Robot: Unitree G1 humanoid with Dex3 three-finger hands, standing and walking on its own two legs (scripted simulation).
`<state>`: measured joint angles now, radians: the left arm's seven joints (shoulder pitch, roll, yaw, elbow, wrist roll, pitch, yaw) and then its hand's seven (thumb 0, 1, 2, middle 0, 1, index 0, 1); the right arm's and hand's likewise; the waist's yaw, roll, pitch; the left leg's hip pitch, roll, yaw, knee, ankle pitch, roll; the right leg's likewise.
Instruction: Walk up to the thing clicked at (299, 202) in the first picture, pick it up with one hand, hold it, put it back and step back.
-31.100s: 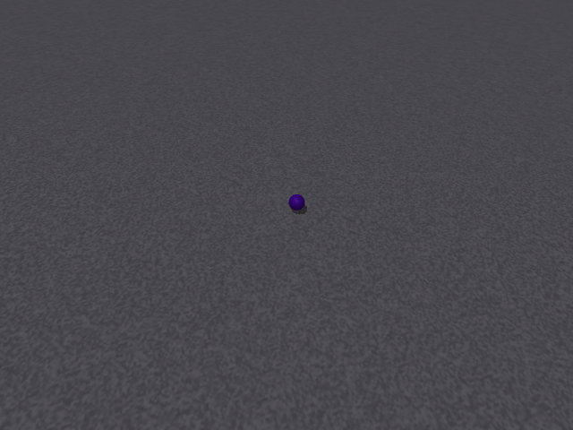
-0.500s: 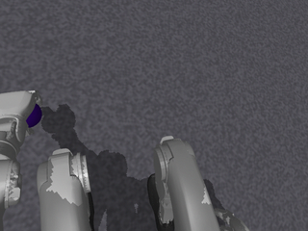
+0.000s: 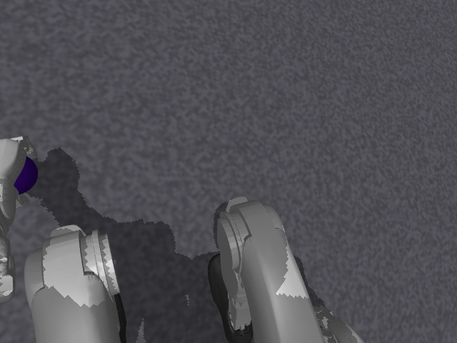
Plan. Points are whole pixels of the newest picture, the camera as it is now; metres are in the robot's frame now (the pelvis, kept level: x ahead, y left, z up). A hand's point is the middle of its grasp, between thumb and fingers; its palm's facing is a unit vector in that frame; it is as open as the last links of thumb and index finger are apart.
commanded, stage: rest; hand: left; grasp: from above
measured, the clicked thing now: (10, 173) +0.43 +0.30 -0.22
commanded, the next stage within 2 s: open in 1.02 s
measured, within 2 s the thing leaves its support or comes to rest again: neither
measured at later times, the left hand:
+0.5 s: hand (15, 182) +0.41 +0.30 -0.24, palm faces -0.46 -0.15 -0.88, open 9.8 cm
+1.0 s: hand (19, 183) +0.42 +0.30 -0.25, palm faces -0.45 -0.16 -0.88, open 9.8 cm
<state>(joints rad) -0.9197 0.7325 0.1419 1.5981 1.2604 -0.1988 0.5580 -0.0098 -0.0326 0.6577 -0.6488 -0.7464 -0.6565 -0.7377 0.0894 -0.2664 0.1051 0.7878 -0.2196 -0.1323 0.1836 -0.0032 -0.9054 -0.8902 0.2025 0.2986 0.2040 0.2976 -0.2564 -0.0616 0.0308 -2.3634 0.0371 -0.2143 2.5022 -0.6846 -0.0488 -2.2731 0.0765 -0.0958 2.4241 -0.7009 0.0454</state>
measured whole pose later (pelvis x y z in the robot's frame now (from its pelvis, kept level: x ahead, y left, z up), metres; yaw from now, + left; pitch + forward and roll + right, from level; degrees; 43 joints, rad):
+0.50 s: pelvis +0.00 +0.01 -0.01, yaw -2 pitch +28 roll -10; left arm -0.92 0.81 0.18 1.68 1.28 -0.22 0.63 -0.01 -0.03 0.65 -0.65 -0.75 -0.66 -0.74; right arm 0.09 -0.28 0.16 0.79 -0.28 -0.19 0.24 0.00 -0.90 -0.89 0.20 0.30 0.20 0.30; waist -0.30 -0.09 0.08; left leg -2.37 0.03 -0.25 2.56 -0.70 -0.04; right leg -2.26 0.09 -0.12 2.44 -0.71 0.06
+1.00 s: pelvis +0.00 +0.01 -0.01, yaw -3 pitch +27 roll -12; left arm -0.93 0.86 0.17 1.73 1.27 -0.22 0.68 -0.01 -0.02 0.63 -0.65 -0.74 -0.66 -0.72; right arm 0.06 -0.30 0.20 0.77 -0.29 -0.25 0.28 0.00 -0.91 -0.90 0.20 0.30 0.20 0.30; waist -0.32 -0.12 0.12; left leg -2.36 0.04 -0.28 2.57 -0.71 -0.04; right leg -2.24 0.10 -0.14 2.44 -0.71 0.06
